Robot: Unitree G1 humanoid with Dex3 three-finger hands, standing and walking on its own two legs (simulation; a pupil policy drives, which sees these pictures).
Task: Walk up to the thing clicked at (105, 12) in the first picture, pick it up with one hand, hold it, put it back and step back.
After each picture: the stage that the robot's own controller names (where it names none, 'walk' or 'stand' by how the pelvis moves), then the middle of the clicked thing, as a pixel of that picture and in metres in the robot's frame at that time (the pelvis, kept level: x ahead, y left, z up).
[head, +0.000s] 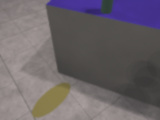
stand; out of the picture +0.94 -0.12 +0.10
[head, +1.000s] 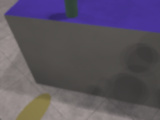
walk; out of the picture +0.82 +0.13 +0.12
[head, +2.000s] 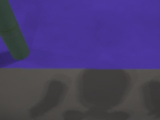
walk; (9, 29) +0.47 +0.29 +0.13
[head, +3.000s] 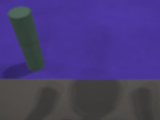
stand; (29, 42) +0.47 +0.23 +0.10
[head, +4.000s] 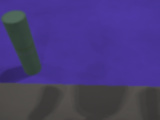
stand; (25, 47) +0.45 +0.23 +0.09
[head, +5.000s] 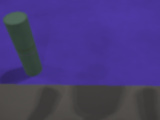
stand; (26, 48) +0.45 +0.23 +0.09
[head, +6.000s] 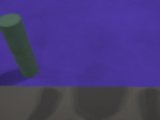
stand; (21, 50) +0.44 +0.25 +0.09
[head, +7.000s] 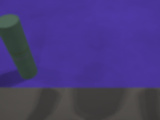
stand; (19, 51) +0.43 +0.25 +0.09
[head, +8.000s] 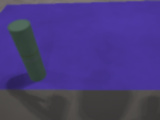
rise first; (30, 54) +0.43 +0.25 +0.10
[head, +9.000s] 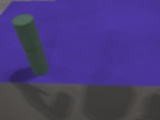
go down; (33, 48) +0.45 +0.25 +0.10
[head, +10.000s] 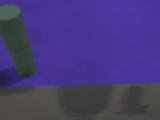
go down; (19, 46) +0.43 +0.22 +0.11
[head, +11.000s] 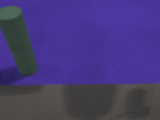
approach; (20, 45) +0.44 +0.23 +0.11
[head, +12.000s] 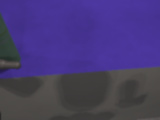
close; out of the picture +0.44 +0.26 +0.14
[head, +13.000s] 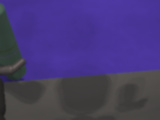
lift; (5, 47) +0.40 +0.24 +0.14
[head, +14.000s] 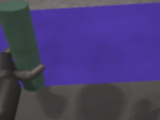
lift; (25, 51) +0.33 +0.18 +0.23
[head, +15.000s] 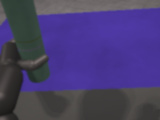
hold; (29, 42) +0.34 +0.17 +0.26
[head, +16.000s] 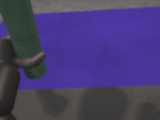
hold; (25, 38) +0.33 +0.18 +0.27
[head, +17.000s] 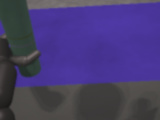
crouch; (21, 38) +0.36 +0.19 +0.25
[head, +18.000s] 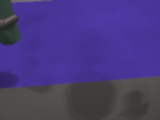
lower; out of the picture +0.46 +0.24 +0.29
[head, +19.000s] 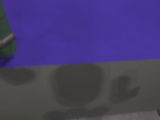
lower; out of the picture +0.47 +0.25 +0.16
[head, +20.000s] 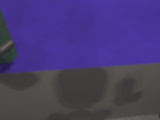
lower; out of the picture +0.46 +0.26 +0.15
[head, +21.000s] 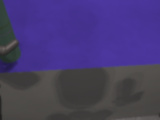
lower; out of the picture +0.46 +0.25 +0.15
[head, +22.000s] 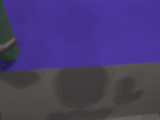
lower; out of the picture +0.46 +0.25 +0.16
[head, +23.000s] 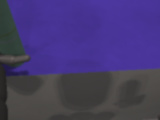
open; (4, 32) +0.44 +0.24 +0.15
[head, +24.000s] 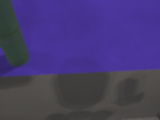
sink last; (7, 31) +0.44 +0.22 +0.14
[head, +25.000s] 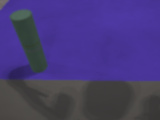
stand; (31, 44) +0.46 +0.25 +0.12
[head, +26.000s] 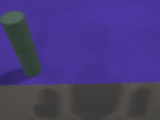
stand; (24, 48) +0.44 +0.24 +0.10
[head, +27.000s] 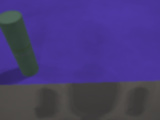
stand; (21, 48) +0.44 +0.25 +0.10
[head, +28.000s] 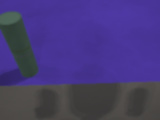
stand; (21, 48) +0.44 +0.25 +0.10
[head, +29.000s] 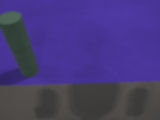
stand; (21, 48) +0.44 +0.25 +0.10
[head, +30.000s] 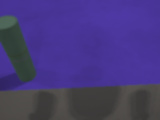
stand; (18, 53) +0.43 +0.24 +0.10
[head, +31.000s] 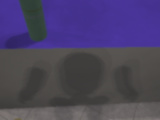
walk; (32, 9) +0.55 +0.20 +0.11
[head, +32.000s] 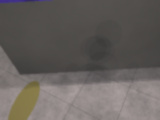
walk; out of the picture +0.93 +0.27 +0.12
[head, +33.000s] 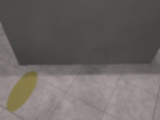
stand; out of the picture +1.13 +0.23 +0.11
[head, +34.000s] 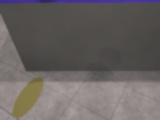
stand; out of the picture +1.09 +0.22 +0.09
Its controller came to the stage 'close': yes
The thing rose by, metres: 0.21
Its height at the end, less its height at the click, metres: +0.00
